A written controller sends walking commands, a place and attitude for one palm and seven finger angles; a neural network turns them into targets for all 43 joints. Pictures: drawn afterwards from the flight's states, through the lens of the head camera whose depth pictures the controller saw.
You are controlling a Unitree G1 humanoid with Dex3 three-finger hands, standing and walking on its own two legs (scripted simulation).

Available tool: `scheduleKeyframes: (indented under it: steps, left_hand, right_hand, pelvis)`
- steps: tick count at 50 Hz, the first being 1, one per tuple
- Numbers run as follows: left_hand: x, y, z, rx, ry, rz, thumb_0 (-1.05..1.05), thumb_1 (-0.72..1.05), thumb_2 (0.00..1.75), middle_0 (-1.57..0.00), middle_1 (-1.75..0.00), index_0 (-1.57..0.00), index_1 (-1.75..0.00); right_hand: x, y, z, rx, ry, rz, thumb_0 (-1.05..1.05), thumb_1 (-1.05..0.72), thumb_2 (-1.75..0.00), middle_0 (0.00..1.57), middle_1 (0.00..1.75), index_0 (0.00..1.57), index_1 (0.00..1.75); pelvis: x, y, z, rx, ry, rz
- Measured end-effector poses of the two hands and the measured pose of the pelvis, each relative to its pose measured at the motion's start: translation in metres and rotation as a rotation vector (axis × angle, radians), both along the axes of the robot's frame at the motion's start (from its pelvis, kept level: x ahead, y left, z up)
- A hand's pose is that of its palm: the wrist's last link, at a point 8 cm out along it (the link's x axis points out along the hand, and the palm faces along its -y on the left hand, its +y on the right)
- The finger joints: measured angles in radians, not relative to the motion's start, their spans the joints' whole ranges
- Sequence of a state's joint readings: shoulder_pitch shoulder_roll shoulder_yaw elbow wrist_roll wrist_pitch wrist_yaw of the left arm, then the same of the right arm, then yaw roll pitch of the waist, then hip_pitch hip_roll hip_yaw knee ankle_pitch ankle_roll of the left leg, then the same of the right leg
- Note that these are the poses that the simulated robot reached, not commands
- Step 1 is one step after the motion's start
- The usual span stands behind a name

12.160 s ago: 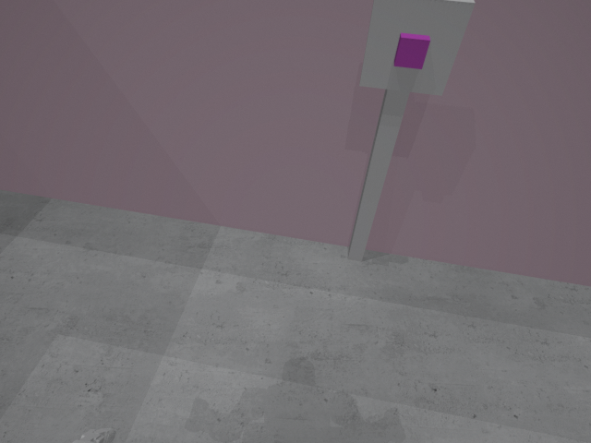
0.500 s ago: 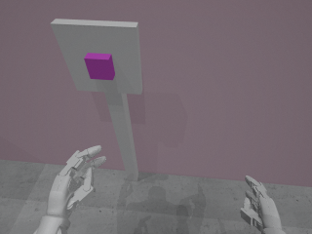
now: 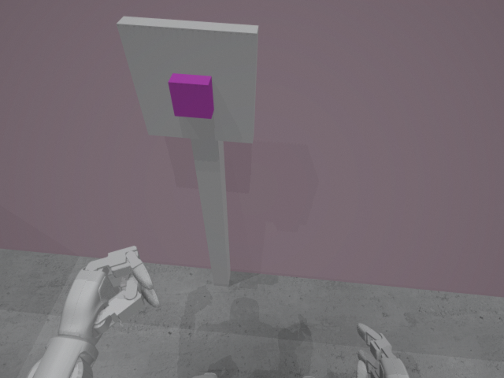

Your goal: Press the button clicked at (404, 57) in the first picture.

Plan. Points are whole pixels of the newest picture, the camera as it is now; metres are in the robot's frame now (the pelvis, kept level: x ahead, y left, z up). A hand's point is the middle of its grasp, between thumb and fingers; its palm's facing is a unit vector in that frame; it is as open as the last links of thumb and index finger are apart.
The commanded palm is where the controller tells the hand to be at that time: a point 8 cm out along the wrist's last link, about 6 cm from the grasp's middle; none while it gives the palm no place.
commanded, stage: raise the hand and make a fist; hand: left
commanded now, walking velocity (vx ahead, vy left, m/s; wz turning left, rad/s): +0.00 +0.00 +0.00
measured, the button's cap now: (192, 95) +0.53 +0.13 +0.18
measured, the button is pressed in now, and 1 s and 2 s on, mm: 0 0 0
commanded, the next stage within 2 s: aim a knuckle at the button in 1.18 s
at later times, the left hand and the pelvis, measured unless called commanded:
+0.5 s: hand (111, 257) +0.24 +0.19 +0.13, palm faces -0.02 -1.00 -0.07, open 3.1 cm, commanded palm +0.21 +0.25 +0.14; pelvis +0.03 +0.00 +0.02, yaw +1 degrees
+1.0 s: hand (108, 233) +0.26 +0.19 +0.16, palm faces -0.02 -1.00 -0.05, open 3.1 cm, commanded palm +0.23 +0.24 +0.17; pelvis +0.03 -0.02 +0.04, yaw +1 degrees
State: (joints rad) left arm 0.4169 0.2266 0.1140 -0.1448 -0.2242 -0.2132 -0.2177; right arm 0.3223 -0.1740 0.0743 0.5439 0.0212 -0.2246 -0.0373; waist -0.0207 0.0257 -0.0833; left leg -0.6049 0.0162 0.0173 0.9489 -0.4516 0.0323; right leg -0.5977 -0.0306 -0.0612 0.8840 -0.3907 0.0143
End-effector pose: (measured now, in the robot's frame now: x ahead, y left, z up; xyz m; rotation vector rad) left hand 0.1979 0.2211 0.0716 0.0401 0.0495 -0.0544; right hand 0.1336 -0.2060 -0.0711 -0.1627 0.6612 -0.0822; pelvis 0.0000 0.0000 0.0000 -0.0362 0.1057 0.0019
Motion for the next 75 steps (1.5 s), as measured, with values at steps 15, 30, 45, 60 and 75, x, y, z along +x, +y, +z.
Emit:
scheduleKeyframes:
  steps: [15,30,45,60,75]
  left_hand:
    - [0.012,0.021,0.031,0.019,-0.051,0.028,0.02,0.90,0.90,-1.29,-1.48,-1.28,-1.49]
    - [0.030,0.031,0.072,0.034,-0.071,0.041,0.02,0.90,0.90,-1.30,-1.50,-1.30,-1.50]
    - [0.043,0.033,0.099,0.008,-0.100,0.038,0.02,0.90,0.90,-1.30,-1.50,-1.30,-1.50]
    - [0.028,0.023,0.098,0.021,-0.109,0.060,0.02,0.90,0.90,-1.30,-1.50,-1.30,-1.50]
    - [0.052,0.008,0.093,0.004,-0.110,0.031,0.02,0.90,0.90,-1.30,-1.50,-1.30,-1.50]
  right_hand:
    - [0.050,-0.019,0.035,-0.089,-0.125,0.027,0.02,-0.91,-0.89,0.20,0.30,0.20,0.30]
    - [0.084,-0.004,0.050,-0.028,-0.166,0.108,0.01,-0.90,-0.89,0.20,0.30,0.20,0.30]
    - [0.070,-0.037,0.051,-0.056,-0.139,0.056,0.02,-0.90,-0.89,0.20,0.30,0.20,0.30]
    - [0.061,-0.041,0.055,-0.051,-0.161,0.052,0.02,-0.91,-0.90,0.20,0.30,0.20,0.30]
    - [0.054,-0.034,0.050,-0.049,-0.155,0.050,0.02,-0.90,-0.89,0.20,0.30,0.20,0.30]
  pelvis:
    - [0.019,0.006,0.012,-0.004,-0.025,0.012]
    - [0.034,-0.007,0.028,0.004,-0.074,0.026]
    - [0.033,-0.022,0.038,0.018,-0.115,0.019]
    - [0.023,-0.026,0.040,0.024,-0.141,0.016]
    - [0.016,-0.023,0.039,0.026,-0.146,0.023]
